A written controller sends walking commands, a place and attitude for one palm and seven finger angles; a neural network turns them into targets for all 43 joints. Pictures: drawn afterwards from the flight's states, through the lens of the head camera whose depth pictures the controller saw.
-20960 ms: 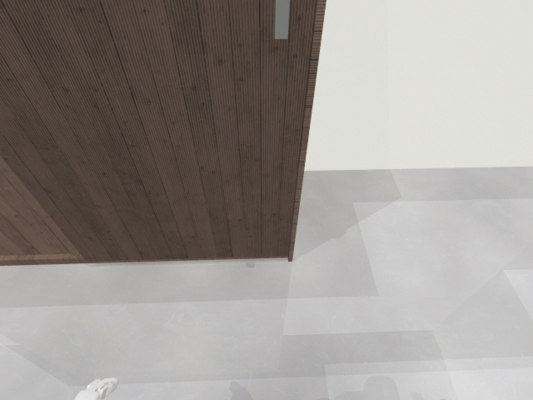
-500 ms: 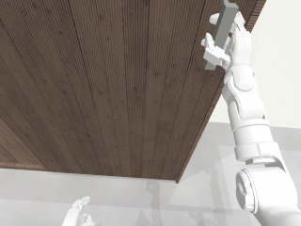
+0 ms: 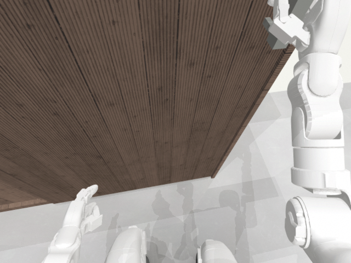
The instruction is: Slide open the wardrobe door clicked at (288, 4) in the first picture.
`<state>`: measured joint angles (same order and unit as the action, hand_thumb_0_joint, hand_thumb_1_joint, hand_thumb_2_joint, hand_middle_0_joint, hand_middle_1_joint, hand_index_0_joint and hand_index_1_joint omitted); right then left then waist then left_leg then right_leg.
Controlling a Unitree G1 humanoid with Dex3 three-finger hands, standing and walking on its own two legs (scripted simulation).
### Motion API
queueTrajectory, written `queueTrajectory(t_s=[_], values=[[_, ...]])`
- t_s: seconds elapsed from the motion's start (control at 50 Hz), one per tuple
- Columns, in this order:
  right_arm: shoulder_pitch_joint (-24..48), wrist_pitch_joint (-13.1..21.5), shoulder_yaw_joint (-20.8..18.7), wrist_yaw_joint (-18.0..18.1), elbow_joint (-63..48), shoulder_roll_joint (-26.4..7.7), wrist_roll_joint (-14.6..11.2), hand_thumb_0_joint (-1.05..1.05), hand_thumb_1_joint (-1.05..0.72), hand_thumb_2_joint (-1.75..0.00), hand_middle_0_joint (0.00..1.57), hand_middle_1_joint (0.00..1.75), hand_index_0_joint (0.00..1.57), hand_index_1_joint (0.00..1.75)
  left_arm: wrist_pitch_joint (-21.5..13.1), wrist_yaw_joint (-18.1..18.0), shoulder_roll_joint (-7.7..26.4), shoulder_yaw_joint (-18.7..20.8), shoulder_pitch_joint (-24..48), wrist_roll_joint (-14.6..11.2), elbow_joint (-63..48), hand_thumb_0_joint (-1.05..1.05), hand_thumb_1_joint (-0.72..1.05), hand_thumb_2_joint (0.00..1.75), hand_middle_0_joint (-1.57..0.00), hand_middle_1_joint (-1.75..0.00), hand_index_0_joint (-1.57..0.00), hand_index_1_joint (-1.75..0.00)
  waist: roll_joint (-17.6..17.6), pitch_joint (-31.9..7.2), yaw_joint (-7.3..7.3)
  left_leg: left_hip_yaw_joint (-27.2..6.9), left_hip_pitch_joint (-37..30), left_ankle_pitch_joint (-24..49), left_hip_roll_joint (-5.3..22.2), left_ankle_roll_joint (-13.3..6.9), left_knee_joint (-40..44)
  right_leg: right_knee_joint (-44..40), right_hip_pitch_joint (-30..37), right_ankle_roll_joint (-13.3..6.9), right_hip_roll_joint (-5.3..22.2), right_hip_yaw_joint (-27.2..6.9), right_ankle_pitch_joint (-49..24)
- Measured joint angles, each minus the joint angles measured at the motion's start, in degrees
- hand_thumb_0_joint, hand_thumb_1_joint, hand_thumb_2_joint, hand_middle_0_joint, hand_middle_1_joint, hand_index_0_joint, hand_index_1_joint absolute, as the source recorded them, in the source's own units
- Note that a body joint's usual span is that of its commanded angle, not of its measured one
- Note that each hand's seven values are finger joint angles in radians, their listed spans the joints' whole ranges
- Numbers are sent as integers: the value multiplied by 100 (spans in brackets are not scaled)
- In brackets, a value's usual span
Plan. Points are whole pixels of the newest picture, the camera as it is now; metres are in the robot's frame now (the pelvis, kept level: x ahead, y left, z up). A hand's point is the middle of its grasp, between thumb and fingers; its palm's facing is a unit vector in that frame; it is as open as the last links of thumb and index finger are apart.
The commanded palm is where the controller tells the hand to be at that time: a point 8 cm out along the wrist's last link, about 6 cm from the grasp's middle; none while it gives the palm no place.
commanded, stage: step sideways, sliding the door along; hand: right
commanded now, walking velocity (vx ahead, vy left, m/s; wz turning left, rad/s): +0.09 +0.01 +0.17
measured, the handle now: out of the picture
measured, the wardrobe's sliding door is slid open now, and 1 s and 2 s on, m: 0.01 0.22 0.28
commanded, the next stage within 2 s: none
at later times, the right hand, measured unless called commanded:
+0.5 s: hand (227, 21) +0.42 -0.10 +0.27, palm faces +0.34 +0.94 -0.02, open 7.3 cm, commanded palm +0.39 -0.04 +0.27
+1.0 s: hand (139, 35) +0.40 +0.03 +0.27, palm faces +0.10 +1.00 -0.01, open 7.6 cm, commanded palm +0.38 +0.03 +0.26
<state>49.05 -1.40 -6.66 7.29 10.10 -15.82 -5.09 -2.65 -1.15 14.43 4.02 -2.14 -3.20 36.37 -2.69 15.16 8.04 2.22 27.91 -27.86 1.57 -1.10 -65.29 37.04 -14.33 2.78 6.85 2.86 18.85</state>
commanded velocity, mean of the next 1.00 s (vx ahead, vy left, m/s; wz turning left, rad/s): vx -0.22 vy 0.10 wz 0.21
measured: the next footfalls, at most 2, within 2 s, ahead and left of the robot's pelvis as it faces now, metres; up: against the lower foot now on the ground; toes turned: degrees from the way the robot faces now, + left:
left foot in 0.20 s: +0.16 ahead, +0.23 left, +0.00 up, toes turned +5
right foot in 0.40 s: +0.09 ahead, -0.02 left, +0.00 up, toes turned -13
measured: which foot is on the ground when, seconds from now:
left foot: up 0.00-0.18, down 0.20-0.40, up 0.42-0.78, down 0.80-1.00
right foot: down 0.00-0.24, up 0.26-0.38, down 0.40-0.86, up 0.88-1.00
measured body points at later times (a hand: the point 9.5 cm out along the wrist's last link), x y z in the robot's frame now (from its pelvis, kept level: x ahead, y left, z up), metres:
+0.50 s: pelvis +0.09 +0.09 +0.01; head +0.19 +0.08 +0.44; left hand +0.33 +0.28 -0.10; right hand +0.40 -0.15 +0.27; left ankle +0.10 +0.24 -0.66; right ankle +0.06 -0.01 -0.72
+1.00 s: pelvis +0.11 +0.11 +0.01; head +0.20 +0.13 +0.44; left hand +0.34 +0.32 -0.08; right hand +0.39 -0.02 +0.27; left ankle +0.17 +0.20 -0.72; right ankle +0.09 -0.03 -0.68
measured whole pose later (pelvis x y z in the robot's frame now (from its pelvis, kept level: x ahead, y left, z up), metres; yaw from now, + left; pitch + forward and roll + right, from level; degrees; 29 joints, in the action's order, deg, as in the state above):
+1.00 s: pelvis +0.11 +0.11 +0.01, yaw +4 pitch -1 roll -2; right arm 8.8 2.3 2.6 10.6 -38.3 -2.9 2.7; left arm -7.3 2.8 12.1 0.3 -2.2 -0.8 30.4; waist -0.2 13.7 4.3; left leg 4.1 21.3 -11.8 1.4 -3.7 -34.5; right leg 54.3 -21.5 1.6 1.3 1.1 33.7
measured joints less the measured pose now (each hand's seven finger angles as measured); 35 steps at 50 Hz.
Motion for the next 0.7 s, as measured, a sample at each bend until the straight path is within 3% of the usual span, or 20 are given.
queueTrajectory(t_s=[0.08, 0.18, 0.2, 0.22, 0.24, 0.28, 0.32, 0.36, 0.4, 0.42, 0.48, 0.54, 0.64, 0.7], values=[[-276, -39, -91, -71, -351, 7, 53, -10, -63, -83, 47, 141, 26, 116, -124, 87, -216, -81, -13, -6, -158, 1, 91, 90, -19, -30, -20, -30, -75, 14, 199, -71, 143, 370, 183, 150, 309, -387, 319, 208, 328, -149, -74], [-614, -276, -329, -75, -806, -174, 30, -11, -61, -82, 49, 142, 28, 112, -401, 72, -454, -298, -167, -1, -377, 1, 90, 90, -20, -30, -20, -30, -175, 27, 414, 71, -549, 1160, 246, 273, 1960, -345, 652, 553, 717, -263, 144], [-657, -349, -404, -69, -866, -230, 12, -12, -61, -82, 50, 143, 27, 112, -467, 75, -491, -342, -199, -11, -405, 1, 90, 90, -20, -30, -21, -30, -165, 8, 425, 127, -773, 1548, 243, 290, 2380, -164, 631, 573, 760, -273, 249], [-718, -386, -505, -34, -927, -255, 30, -12, -60, -82, 50, 143, 26, 111, -517, 84, -488, -379, -191, -23, -400, 1, 90, 90, -20, -30, -21, -30, -212, -6, 385, 227, -954, 1462, 225, 312, 2564, 111, 536, 504, 827, -308, 349], [-831, -354, -640, 29, -1020, -220, 38, -13, -60, -82, 51, 143, 25, 112, -538, 79, -426, -398, -117, -26, -353, 1, 90, 90, -20, -30, -21, -30, -326, -3, 280, 349, -986, 1229, 200, 284, 2511, 488, 331, 294, 857, -408, 314], [-1142, -257, -847, 171, -1322, -48, 68, -13, -59, -81, 52, 143, 23, 115, -541, 17, -236, -360, 35, -7, -237, 1, 90, 90, -20, -30, -21, -30, -439, -20, 75, 462, -915, 1002, 307, 225, 2449, 1382, -174, 63, 410, -592, 992], [-1424, -257, -903, 262, -1779, 147, 78, -13, -60, -81, 51, 143, 22, 119, -545, -48, -55, -255, 104, -17, -183, 1, 90, 90, -20, -30, -21, -30, -418, -29, -10, 432, -818, 1093, 443, 240, 2557, 1947, -555, -66, -113, -422, 1461], [-1643, -290, -806, 337, -2285, 333, 163, -13, -60, -81, 50, 144, 21, 120, -595, -90, 86, -165, 116, -22, -127, 1, 91, 90, -20, -30, -21, -30, -359, -23, -95, 386, -727, 1285, 504, 191, 2642, 1509, -629, -154, -459, -147, 1335], [-1767, -276, -575, 375, -2670, 534, 285, -13, -61, -79, 49, 146, 20, 118, -574, -79, 200, -88, 28, 3, -146, 1, 91, 90, -20, -30, -20, -30, -410, -75, -190, 391, -569, 1507, 427, 216, 2429, 213, -324, -212, -451, 214, -152], [-1756, -286, -414, 350, -2801, 607, 289, -13, -61, -78, 48, 147, 20, 116, -548, -51, 190, -13, -37, 15, -179, 1, 91, 90, -20, -30, -20, -30, -382, -64, -186, 307, -457, 1419, 378, 233, 2084, 3, -211, -318, -411, 255, -301], [-1886, -152, 30, 215, -3011, 820, 327, -12, -63, -79, 47, 147, 20, 110, -479, 148, 26, 74, -238, 3, -275, 1, 91, 90, -19, -30, -20, -30, -164, -30, 76, -92, -131, 216, 193, 150, 750, -43, 44, -444, -340, 386, 177], [-2354, -109, 344, 195, -3369, 1060, 493, -11, -63, -79, 45, 148, 20, 108, -554, 291, -160, -72, -393, 44, -424, 1, 91, 90, -19, -30, -20, -30, -119, -179, 146, -44, -40, 92, 102, 151, 197, -290, 312, -375, -159, 481, 266], [-3133, -150, 776, 191, -4029, 1330, 671, -10, -64, -79, 44, 148, 18, 109, -637, 357, -432, -322, -526, 118, -782, 1, 91, 90, -20, -30, -20, -30, -138, -345, 225, 183, -185, 577, 110, 222, 625, -590, 682, -279, 18, 722, 290], [-3529, -157, 879, 207, -4417, 1377, 709, -12, -63, -81, 42, 150, 17, 109, -680, 339, -501, -339, -716, 165, -871, 1, 90, 90, -20, -30, -19, -30, -115, -368, 164, 301, -322, 880, 60, 259, 1212, -553, 804, -227, 65, 857, 397]])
